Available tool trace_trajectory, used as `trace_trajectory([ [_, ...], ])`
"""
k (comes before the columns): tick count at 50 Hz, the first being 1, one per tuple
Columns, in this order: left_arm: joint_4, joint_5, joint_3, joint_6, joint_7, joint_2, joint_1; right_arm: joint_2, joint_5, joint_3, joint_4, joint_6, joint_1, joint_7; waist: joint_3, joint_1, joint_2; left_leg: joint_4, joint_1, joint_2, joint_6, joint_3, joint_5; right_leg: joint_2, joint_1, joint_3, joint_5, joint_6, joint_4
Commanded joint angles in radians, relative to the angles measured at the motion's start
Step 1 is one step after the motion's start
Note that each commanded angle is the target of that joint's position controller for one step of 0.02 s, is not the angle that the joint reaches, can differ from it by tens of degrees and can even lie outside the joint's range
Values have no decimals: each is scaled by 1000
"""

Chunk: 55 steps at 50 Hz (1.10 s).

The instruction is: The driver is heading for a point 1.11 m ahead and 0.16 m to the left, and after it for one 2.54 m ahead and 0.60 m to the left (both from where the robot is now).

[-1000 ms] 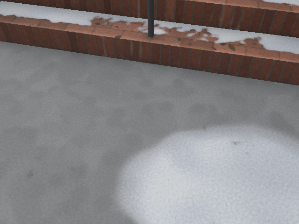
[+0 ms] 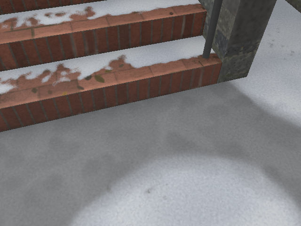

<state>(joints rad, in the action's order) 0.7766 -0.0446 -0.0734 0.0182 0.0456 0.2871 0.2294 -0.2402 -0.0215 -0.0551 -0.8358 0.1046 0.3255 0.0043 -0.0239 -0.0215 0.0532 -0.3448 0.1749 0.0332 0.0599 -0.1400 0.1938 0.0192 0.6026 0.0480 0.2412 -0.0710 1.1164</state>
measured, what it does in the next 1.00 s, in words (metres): walks ahead, turning left: right foot, then left foot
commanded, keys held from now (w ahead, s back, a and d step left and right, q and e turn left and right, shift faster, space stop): w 0.10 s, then w+q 0.80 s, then w+e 0.10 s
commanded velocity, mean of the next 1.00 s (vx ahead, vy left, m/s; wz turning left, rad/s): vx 0.50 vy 0.00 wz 0.27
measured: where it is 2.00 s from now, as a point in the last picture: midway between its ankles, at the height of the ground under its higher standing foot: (109, 127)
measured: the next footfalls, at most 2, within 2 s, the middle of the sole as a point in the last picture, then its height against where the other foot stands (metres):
right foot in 0.26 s outside the picture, level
left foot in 0.78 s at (124, 212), level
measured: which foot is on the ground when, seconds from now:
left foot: down 0.00-0.26, up 0.28-0.76, down 0.78-1.00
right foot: up 0.00-0.24, down 0.26-0.80, up 0.82-1.00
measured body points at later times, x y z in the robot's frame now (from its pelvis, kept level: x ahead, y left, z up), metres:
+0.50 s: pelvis +0.27 -0.04 +0.00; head +0.29 -0.05 +0.45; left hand +0.29 +0.22 -0.12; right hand +0.35 -0.30 -0.14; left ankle +0.28 +0.10 -0.66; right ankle +0.25 -0.12 -0.74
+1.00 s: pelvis +0.52 +0.06 +0.00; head +0.54 +0.08 +0.45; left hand +0.53 +0.34 -0.13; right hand +0.67 -0.17 -0.13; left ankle +0.51 +0.10 -0.74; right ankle +0.59 -0.09 -0.66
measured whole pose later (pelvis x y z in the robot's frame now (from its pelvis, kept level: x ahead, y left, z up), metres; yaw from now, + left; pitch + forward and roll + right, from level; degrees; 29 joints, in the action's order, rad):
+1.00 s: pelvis +0.52 +0.06 +0.00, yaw +22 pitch +0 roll +0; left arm 0.82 -0.04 -0.04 0.06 0.02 0.24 0.18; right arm -0.26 0.00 -0.07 -0.89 0.05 0.29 0.01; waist -0.06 0.00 0.03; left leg -0.35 0.19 0.13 0.14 -0.03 0.17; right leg 0.12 0.56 0.01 0.26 0.00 1.10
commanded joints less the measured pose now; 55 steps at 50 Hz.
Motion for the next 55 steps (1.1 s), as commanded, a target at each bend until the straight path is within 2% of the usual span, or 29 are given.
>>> trace_trajectory([
  [1,-59,0,14,4,12,-12,-1,-71,-1,-7,23,26,31,9,-17,28,-117,214,-27,-276,129,194,-194,29,95,44,-100,11,-78],
  [5,-101,4,39,18,24,-34,-166,-88,8,-5,-8,18,69,11,-38,0,-123,211,-10,-229,102,79,-287,20,-5,-64,-226,18,-358],
  [8,-126,5,46,25,20,-27,-257,-115,12,-6,-52,4,151,8,-52,-27,-122,181,-84,-256,113,122,-358,21,-55,-116,-177,12,-473],
  [10,-126,5,44,34,8,-14,-260,-138,6,-9,-73,-10,174,3,-49,-22,-128,114,-152,-277,115,148,-467,-3,-90,-124,-88,-2,-530],
  [11,-112,3,40,41,1,-5,-220,-147,5,-10,-82,-16,175,0,-31,-1,-137,49,-170,-275,109,152,-566,-26,-156,-128,-52,-12,-567],
  [12,-75,-2,32,52,-8,11,-110,-151,10,-10,-90,-22,170,-1,22,55,-124,-85,-159,-250,94,133,-651,-54,-304,-133,-73,-30,-644],
  [13,-18,-19,14,67,-22,57,54,-133,18,-3,-87,-22,170,0,129,117,-95,-275,-54,-204,73,104,-565,-20,-554,-92,-98,-58,-658],
  [14,4,-39,-11,74,-41,154,244,-76,20,13,-33,-18,146,2,289,185,39,-585,154,-143,52,62,-162,268,-818,203,-10,-106,-670],
  [15,7,-22,-27,62,-48,218,239,6,48,25,-22,-24,251,1,372,130,209,-854,449,-4,29,76,370,474,-966,569,21,-207,-793],
  [16,2,6,-16,54,-48,142,190,-103,25,-5,-42,-38,168,-8,252,135,40,-906,512,-60,39,171,294,415,-846,495,59,-182,-813],
  [17,3,11,5,60,-45,76,107,-87,26,-8,-24,-35,105,-1,119,94,29,-874,513,-90,42,185,199,359,-715,340,-10,-146,-846],
  [18,7,13,14,67,-40,33,61,-65,23,-7,-30,-38,88,2,60,65,13,-834,476,-113,33,182,145,313,-613,233,-90,-114,-885],
  [20,20,21,23,80,-46,-4,31,-44,-2,-11,-46,-65,104,16,15,17,37,-801,415,-130,11,175,100,252,-505,91,-168,-71,-928],
  [23,52,31,17,104,-51,6,72,-17,-9,-16,-22,-89,50,33,-3,-6,23,-801,461,-131,-3,163,24,243,-495,-15,-310,-76,-956],
  [28,96,25,18,105,-56,1,126,-4,-10,-6,46,-92,-134,50,-61,10,22,-608,533,-135,-14,129,-166,213,-497,-166,-358,-74,-972],
  [30,106,24,14,105,-59,24,141,1,-11,5,75,-89,-214,60,-76,27,24,-471,486,-124,-2,90,-223,215,-500,-210,-370,-68,-974],
  [33,132,23,6,96,-67,60,189,-17,-16,7,111,-89,-292,68,-91,47,11,-359,455,-106,33,36,-173,248,-588,-245,-439,-63,-950],
  [36,147,18,-2,78,-77,94,197,-42,-19,-2,119,-90,-279,60,-56,28,25,-305,369,-39,88,-18,-36,260,-687,-293,-786,-45,-804],
  [38,149,15,-11,58,-79,128,190,-75,-18,-21,82,-83,-137,49,37,-35,38,-267,201,39,136,-40,61,257,-704,-311,-963,-37,-544],
  [39,140,17,-12,50,-76,135,182,-109,-24,-40,34,-73,12,40,123,-104,-1,-188,-9,63,169,-8,43,234,-611,-324,-843,-13,-310],
  [40,99,27,3,52,-69,78,204,-221,-37,-75,12,-71,126,21,236,-133,-135,-144,-293,-150,246,303,224,182,-323,-330,-462,25,25],
  [41,30,33,6,64,-51,32,174,-299,-7,-93,33,-79,69,17,296,-68,-313,35,-471,-369,371,871,214,-50,43,-185,287,78,338],
  [42,0,26,1,78,-44,87,46,-283,6,-89,33,-90,73,12,230,-104,-159,91,-439,-360,349,824,141,2,160,-24,216,67,348],
  [43,-8,40,9,91,-40,67,14,-234,10,-77,26,-88,26,3,111,-71,-96,90,-316,-346,322,679,30,51,167,-21,110,59,281],
  [44,9,37,11,96,-43,58,37,-183,12,-64,25,-82,-14,1,42,-19,-27,97,-185,-296,272,580,-116,87,100,-22,61,57,169],
  [45,9,16,11,82,-44,54,42,-155,17,-55,25,-73,-48,-1,21,17,-24,102,-103,-243,242,504,-216,103,37,-15,56,66,105],
  [47,45,-3,20,41,-36,25,114,-110,19,-35,22,-47,-65,3,52,54,-38,124,-43,-205,221,396,-344,109,-63,-32,46,75,48],
  [50,47,2,21,19,-20,15,73,-122,23,-31,-25,-19,0,11,16,46,-75,174,-37,-175,176,300,-421,118,-27,-63,-55,78,-51],
  [55,12,21,19,19,-9,25,-103,-119,15,-18,-61,-13,70,9,-32,-17,-101,215,-143,-164,81,209,-421,103,92,-68,-238,54,-234],
])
